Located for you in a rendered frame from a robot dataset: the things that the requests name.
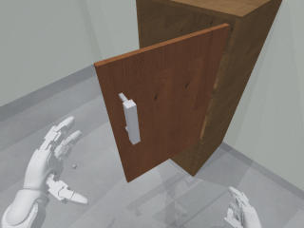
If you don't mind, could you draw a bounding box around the robot left forearm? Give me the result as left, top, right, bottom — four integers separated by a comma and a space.
1, 188, 49, 228

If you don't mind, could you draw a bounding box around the left robot hand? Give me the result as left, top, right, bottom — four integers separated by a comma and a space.
23, 116, 89, 206

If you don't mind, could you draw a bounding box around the handle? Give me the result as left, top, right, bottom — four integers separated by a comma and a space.
119, 93, 141, 145

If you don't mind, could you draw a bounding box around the cupboard door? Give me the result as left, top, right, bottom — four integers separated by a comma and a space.
93, 23, 230, 182

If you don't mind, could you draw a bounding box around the right robot hand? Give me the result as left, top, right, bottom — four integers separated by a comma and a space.
224, 186, 262, 228

